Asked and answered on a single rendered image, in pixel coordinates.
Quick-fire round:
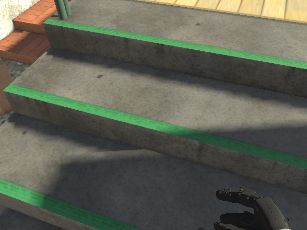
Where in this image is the robot right hand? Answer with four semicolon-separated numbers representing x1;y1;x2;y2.
214;186;290;230

